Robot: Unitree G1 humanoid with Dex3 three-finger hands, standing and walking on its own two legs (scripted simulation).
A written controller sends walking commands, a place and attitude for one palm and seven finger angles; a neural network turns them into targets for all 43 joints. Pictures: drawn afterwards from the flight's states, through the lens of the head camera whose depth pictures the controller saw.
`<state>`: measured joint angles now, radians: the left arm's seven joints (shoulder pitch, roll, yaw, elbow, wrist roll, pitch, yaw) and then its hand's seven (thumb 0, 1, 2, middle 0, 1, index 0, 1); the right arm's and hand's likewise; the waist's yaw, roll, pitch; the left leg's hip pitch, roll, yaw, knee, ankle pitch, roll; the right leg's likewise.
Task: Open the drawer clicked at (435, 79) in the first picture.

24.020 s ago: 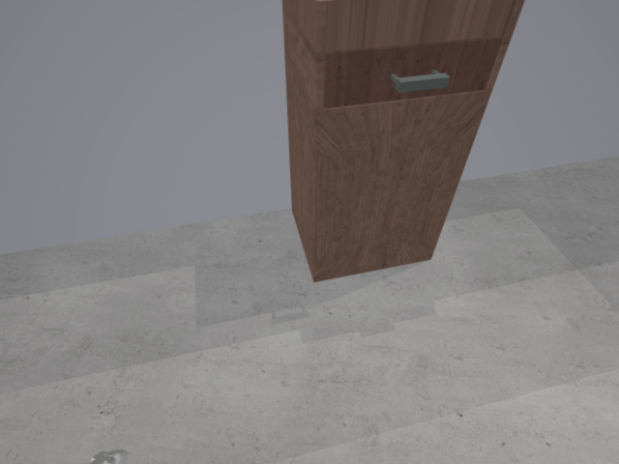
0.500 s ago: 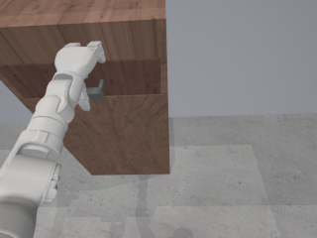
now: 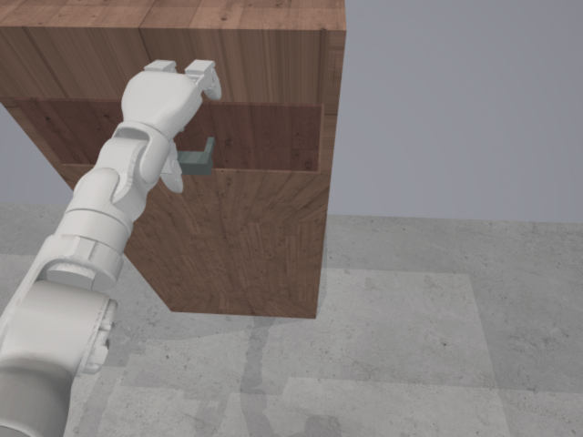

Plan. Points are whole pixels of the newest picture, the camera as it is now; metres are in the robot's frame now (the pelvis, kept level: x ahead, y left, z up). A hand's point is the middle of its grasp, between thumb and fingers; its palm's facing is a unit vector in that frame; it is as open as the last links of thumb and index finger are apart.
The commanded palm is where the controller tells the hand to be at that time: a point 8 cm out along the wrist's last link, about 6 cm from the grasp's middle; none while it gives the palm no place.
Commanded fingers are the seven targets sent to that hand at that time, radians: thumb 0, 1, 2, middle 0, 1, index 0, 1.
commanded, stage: move the hooked fingers above the handle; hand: left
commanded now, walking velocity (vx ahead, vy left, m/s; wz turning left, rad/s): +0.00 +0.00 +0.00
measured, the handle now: (172, 152) +0.53 +0.20 +0.07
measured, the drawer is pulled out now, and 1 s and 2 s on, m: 0.00 0.00 0.00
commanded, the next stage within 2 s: none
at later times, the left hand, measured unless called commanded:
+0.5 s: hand (169, 168) +0.44 +0.17 +0.13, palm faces +0.00 -0.01 -1.00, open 13.8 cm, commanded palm +0.45 +0.21 +0.19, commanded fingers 0.00 -0.50 0.30 -0.30 -1.20 -0.30 -1.20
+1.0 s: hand (149, 181) +0.43 +0.21 +0.10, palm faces -0.14 +0.03 -0.99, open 13.7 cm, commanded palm +0.46 +0.21 +0.18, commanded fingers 0.00 -0.50 0.30 -0.30 -1.20 -0.30 -1.20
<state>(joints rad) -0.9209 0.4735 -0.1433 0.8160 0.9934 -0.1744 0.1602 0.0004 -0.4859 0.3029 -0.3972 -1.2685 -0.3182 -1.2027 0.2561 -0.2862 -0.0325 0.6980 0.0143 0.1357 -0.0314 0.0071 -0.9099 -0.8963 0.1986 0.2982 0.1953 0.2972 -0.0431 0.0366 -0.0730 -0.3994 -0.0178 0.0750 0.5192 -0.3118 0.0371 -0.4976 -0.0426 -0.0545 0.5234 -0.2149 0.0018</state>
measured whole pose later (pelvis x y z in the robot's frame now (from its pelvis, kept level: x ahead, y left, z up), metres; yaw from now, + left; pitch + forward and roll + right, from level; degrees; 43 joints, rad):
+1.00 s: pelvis -0.01 -0.02 +0.00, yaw +1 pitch +9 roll +0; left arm -0.79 0.58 -0.12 0.77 0.97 -0.26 -0.06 0.00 -0.48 0.30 -0.33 -1.21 -0.32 -1.22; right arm 0.32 -0.27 -0.04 0.64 0.02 0.15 -0.09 0.01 -0.91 -0.90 0.20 0.30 0.20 0.30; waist -0.02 0.04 -0.03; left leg -0.38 0.00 0.06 0.51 -0.29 0.02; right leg -0.47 -0.03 -0.07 0.51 -0.20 -0.02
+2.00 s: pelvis +0.00 -0.01 +0.00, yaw -1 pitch +10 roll +0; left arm -0.94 0.50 -0.14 0.97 1.00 0.00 -0.01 0.00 -0.49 0.30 -0.34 -1.23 -0.34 -1.27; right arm 0.28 -0.28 -0.01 0.67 0.04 0.19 -0.04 0.01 -0.91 -0.90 0.20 0.30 0.20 0.30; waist -0.05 0.06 -0.10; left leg -0.37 -0.01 0.08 0.51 -0.31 0.03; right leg -0.48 -0.03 -0.04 0.52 -0.21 0.00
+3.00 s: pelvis +0.00 -0.01 -0.01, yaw +0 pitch +14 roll +0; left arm -0.89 0.53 -0.10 0.99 1.02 -0.14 0.11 0.00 -0.49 0.30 -0.31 -1.20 -0.31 -1.20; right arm 0.33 -0.27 -0.05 0.70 0.01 0.14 -0.04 0.01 -0.91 -0.90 0.20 0.30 0.20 0.30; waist -0.07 0.05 -0.09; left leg -0.51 0.00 0.06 0.61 -0.34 0.03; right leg -0.59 -0.03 -0.06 0.58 -0.23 -0.01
